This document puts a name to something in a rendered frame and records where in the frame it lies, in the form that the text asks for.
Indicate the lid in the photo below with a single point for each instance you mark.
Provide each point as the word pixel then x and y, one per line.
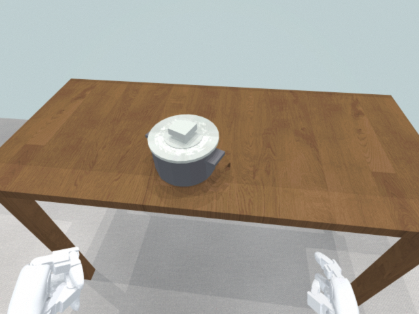
pixel 174 150

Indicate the robot left hand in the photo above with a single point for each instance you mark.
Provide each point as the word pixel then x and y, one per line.
pixel 36 283

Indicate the knob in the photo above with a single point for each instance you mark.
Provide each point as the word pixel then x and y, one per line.
pixel 182 128

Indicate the table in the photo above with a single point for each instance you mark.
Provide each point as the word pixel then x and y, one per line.
pixel 324 160

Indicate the robot right hand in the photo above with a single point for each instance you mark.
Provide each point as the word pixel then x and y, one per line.
pixel 338 297

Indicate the pot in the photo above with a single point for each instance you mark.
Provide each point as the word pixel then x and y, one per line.
pixel 188 174

